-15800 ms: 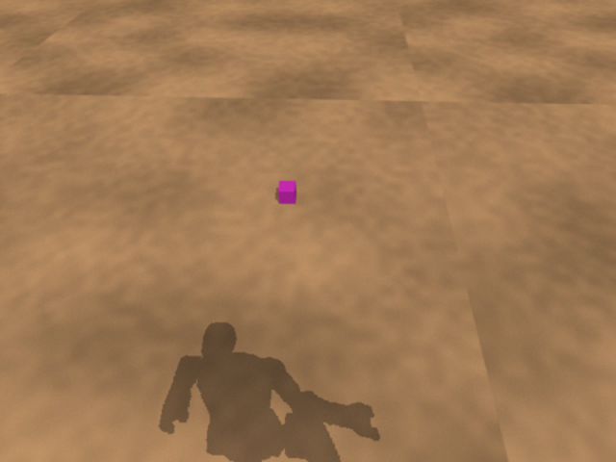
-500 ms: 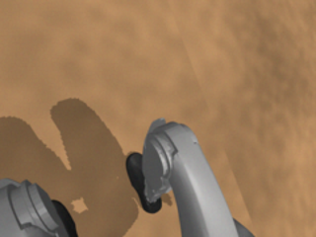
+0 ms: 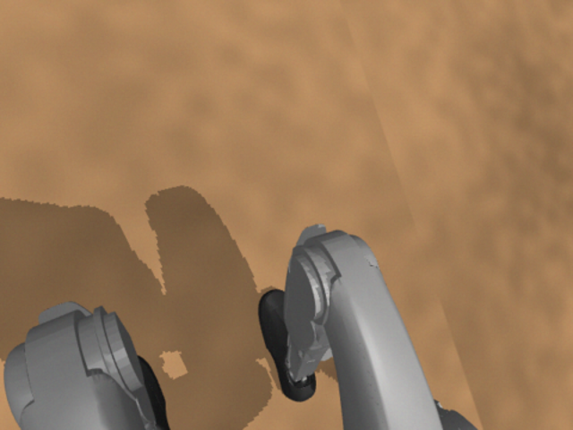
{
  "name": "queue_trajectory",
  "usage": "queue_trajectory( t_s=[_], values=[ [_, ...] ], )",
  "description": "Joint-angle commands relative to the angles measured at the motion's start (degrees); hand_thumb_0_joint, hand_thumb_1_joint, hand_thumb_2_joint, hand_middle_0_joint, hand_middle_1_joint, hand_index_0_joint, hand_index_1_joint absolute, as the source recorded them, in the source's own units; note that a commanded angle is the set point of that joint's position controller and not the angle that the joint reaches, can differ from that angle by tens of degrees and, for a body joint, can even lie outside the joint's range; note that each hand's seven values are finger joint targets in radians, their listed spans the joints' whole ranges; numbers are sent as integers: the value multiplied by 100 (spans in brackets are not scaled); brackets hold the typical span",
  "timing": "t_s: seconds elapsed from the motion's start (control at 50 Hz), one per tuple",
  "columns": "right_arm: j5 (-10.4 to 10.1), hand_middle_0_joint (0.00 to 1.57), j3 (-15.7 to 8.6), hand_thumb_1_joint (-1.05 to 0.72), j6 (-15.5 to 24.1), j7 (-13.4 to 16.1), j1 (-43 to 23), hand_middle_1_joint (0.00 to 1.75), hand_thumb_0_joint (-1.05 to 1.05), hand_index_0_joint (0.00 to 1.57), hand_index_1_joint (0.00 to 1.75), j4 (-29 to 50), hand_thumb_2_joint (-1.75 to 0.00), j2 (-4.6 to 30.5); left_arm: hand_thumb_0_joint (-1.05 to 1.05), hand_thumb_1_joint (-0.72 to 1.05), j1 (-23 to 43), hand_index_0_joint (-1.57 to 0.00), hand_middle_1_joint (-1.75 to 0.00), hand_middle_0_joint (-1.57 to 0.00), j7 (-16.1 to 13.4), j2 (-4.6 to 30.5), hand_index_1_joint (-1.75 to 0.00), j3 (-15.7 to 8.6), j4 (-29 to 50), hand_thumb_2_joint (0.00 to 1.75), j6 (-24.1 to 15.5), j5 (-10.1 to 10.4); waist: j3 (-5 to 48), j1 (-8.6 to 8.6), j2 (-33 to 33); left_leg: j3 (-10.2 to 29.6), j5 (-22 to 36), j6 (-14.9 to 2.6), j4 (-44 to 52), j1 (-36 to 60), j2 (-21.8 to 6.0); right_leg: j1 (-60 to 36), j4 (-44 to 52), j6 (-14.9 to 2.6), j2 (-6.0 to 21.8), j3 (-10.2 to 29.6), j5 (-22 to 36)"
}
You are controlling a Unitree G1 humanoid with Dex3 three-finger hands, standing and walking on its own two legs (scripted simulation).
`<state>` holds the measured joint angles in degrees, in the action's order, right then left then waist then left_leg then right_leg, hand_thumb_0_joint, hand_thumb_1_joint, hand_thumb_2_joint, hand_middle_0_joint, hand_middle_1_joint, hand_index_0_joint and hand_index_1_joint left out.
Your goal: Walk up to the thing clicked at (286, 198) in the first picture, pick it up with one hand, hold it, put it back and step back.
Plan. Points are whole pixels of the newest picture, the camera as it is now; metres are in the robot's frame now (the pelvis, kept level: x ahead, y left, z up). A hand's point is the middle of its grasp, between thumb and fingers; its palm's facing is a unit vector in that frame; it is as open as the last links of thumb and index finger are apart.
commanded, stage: settle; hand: left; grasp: from above
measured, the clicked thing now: out of the picture +0.50 +0.34 -0.23
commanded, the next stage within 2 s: lift in 0.42 s
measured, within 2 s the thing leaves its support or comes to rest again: neither
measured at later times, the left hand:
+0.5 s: hand out of the picture +0.48 +0.33 -0.11, palm faces -0.42 -0.07 -0.90, open 10.7 cm
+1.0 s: hand out of the picture +0.43 +0.34 -0.03, palm faces -0.44 -0.10 -0.89, open 10.7 cm
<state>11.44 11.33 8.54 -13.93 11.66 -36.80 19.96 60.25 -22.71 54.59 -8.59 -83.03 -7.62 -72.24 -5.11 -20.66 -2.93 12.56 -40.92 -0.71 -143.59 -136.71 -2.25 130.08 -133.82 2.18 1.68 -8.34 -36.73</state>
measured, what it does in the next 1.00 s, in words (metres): rises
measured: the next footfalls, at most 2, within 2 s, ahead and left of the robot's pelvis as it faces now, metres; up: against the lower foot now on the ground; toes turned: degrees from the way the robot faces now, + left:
none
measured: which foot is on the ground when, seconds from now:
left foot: down 0.00-1.00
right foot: down 0.00-1.00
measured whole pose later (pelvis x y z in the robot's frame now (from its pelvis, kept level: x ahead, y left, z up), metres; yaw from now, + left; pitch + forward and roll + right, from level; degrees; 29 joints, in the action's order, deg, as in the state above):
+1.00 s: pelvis -0.02 +0.00 +0.08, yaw +7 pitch +35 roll -8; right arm 2.8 1.3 -2.6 -5.6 12.9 -36.8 17.4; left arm 50.0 -4.1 41.0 -1.1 -61.5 -6.9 -64.1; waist 6.3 -11.7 2.5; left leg 5.1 -36.7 -1.7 -126.4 -125.2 -2.0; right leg 121.1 -121.2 2.0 3.4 -3.3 -34.9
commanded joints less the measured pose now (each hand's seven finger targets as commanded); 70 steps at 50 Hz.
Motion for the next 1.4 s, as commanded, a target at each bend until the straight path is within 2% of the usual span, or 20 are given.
queue_trajectory(
  t_s=[0.0, 0.04, 0.08, 0.1, 0.12, 0.2, 0.36, 0.44, 0.5, 0.52, 0.58, 0.66, 0.7, 0.76, 0.8, 0.82, 0.88, 1.02, 1.22, 1.38],
  values=[
    [-161, 20, -777, -89, -203, 43, 1287, 30, 0, 20, 30, 39, -90, 1684, 0, 40, 1744, -79, -85, -79, 255, 634, -85, 256, 1329, 97, 51, 229, 4120, -191, 2891, -670, 1785, 48, 1597, 3277, 85, -1954, 1211, -476, -321, -408, 1607],
    [-200, 20, -860, -90, -292, 99, 1422, 30, 0, 20, 30, -101, -90, 1744, 0, 45, 1621, -82, -89, -82, 376, 1145, -88, -52, 1382, 99, 46, 212, 4116, -102, 2775, -667, 1727, 29, 1651, 3307, 82, -1939, 1242, -468, -319, -378, 1520],
    [-233, 20, -901, -90, -379, 139, 1411, 30, 0, 20, 30, -46, -90, 1671, 0, 46, 1706, -85, -87, -84, 531, 827, -87, 111, 1427, 99, 4, 220, 4182, -95, 2634, -713, 1553, 24, 1709, 3247, 109, -2007, 1316, -487, -315, -342, 1365],
    [-256, 20, -889, -89, -395, 155, 1312, 30, 0, 20, 30, 60, -90, 1582, 0, 50, 1996, -88, -86, -88, 595, 580, -86, 349, 1781, 101, -47, 249, 4278, -97, 2699, -734, 1538, 28, 1751, 3339, 122, -2013, 1365, -480, -300, -316, 1367],
    [-270, 20, -906, -89, -426, 192, 1321, 30, 0, 20, 30, -29, -90, 1610, 0, 52, 1887, -90, -86, -89, 589, 878, -85, 142, 1511, 99, -44, 253, 4142, -58, 2562, -712, 1319, 10, 1794, 3252, 128, -1924, 1394, -482, -298, -313, 1171],
    [-309, 20, -897, -89, -514, 297, 1289, 30, 0, 20, 30, -8, -90, 1462, 0, 53, 2011, -91, -82, -91, 658, 808, -82, 328, 1471, 98, -97, 201, 4326, 11, 2345, -881, 1281, -41, 1785, 3111, 172, -2248, 1519, -432, -310, -193, 1189],
    [-350, 20, -885, -89, -599, 464, 1208, 30, 0, 20, 30, 24, -90, 1371, 0, 53, 2319, -92, -78, -93, 653, 916, -79, 304, 1353, 97, -120, 151, 4461, 79, 2258, -921, 1053, -74, 1989, 3105, 182, -2270, 1619, -440, -314, -132, 954],
    [-401, 20, -908, -93, -627, 530, 1258, 30, 0, 20, 30, 20, -91, 1387, 0, 54, 2264, -95, -86, -95, 700, 847, -86, 335, 1211, 95, -48, 147, 4414, 108, 2294, -910, 1111, -68, 2095, 3154, 209, -2143, 1653, -453, -279, -128, 1027],
    [-428, 20, -935, -88, -666, 581, 1250, 30, 0, 20, 30, 40, -89, 1306, 0, 48, 2213, -87, -76, -88, 816, 704, -76, 420, 1256, 95, -4, 207, 4453, 132, 2365, -920, 911, -63, 2265, 3203, 198, -2165, 1710, -463, -289, -110, 837],
    [-446, 20, -953, -93, -684, 593, 1272, 30, 0, 20, 30, 33, -91, 1318, 0, 48, 2190, -92, -83, -91, 864, 769, -83, 389, 1368, 90, 7, 228, 4500, 212, 2376, -953, 935, -74, 2280, 3197, 210, -2228, 1755, -454, -269, -89, 859],
    [-516, 20, -1019, -88, -763, 622, 1290, 30, 0, 20, 30, 50, -89, 1225, 0, 47, 2104, -86, -75, -87, 1027, 713, -75, 389, 1730, 92, 70, 373, 5017, 348, 2415, -1014, 1146, -80, 2378, 3429, 200, -2540, 1792, -443, -271, -19, 1064],
    [-609, 20, -1158, -91, -861, 706, 1359, 30, 0, 20, 30, 30, -91, 1291, 0, 56, 2031, -95, -79, -95, 1220, 704, -79, 319, 2069, 94, 117, 523, 4932, 424, 2374, -942, 1172, -57, 2562, 3622, 231, -2309, 1908, -495, -224, -14, 1033],
    [-630, 20, -1205, -91, -898, 728, 1384, 30, 0, 20, 30, 59, -90, 1282, 0, 57, 1756, -96, -78, -95, 1332, 600, -77, 332, 2168, 92, 121, 561, 4851, 484, 2348, -933, 1275, -40, 2624, 3759, 240, -2328, 1975, -518, -193, 1, 1054],
    [-711, 20, -1321, -91, -965, 763, 1376, 30, 0, 20, 30, 102, -90, 1222, 0, 60, 1657, -98, -77, -98, 1422, 667, -77, 208, 2704, 93, 99, 644, 5270, 672, 2448, -988, 1363, -47, 2813, 4067, 245, -2585, 2100, -499, -161, 109, 1144],
    [-746, 20, -1380, -91, -990, 778, 1372, 30, 0, 20, 30, 119, -90, 1185, 0, 60, 1490, -98, -77, -99, 1521, 367, -78, 320, 2823, 96, 96, 740, 5224, 649, 2374, -943, 1358, -41, 2945, 4242, 226, -2525, 2171, -496, -150, 116, 1140],
    [-763, 20, -1416, -91, -1016, 812, 1344, 30, 0, 20, 30, 120, -90, 1193, 0, 60, 1505, -98, -77, -98, 1535, 417, -77, 308, 3021, 94, 88, 753, 5277, 692, 2414, -935, 1391, -39, 2994, 4318, 229, -2516, 2231, -511, -142, 132, 1143],
    [-809, 20, -1475, -91, -1067, 860, 1306, 30, 0, 20, 30, 164, -90, 1118, 0, 60, 1252, -97, -79, -97, 1596, 366, -79, 322, 3145, 97, 83, 779, 5260, 752, 2202, -961, 1222, -74, 3171, 4316, 229, -2726, 2425, -495, -154, 190, 1020],
    [-957, 20, -1568, -90, -1090, 1006, 1050, 30, 0, 20, 30, 279, -90, 977, 0, 65, 653, -100, -80, -99, 1799, -140, -79, 543, 3713, 93, 126, 1110, 5098, 941, 1977, -767, 551, -112, 4041, 4644, 173, -3125, 2894, -407, -182, 225, 716],
    [-1118, 20, -1638, -91, -1095, 1236, 708, 30, 0, 20, 30, 365, -90, 728, 0, 62, -11, -97, -82, -95, 1765, -362, -81, 533, 4663, 92, 310, 1332, 5393, 1190, 1569, -910, 1108, -130, 4890, 5807, 177, -4497, 3959, -339, -189, 404, 1119],
    [-1260, 20, -1611, -90, -1071, 1476, 487, 30, 0, 20, 30, 315, -90, 548, 0, 62, -929, -97, -79, -97, 1834, -798, -79, 714, 5047, 93, 565, 1471, 4811, 1357, 1342, -767, 887, -73, 6209, 6919, 111, -5553, 5043, -303, -211, 456, 972]
  ],
)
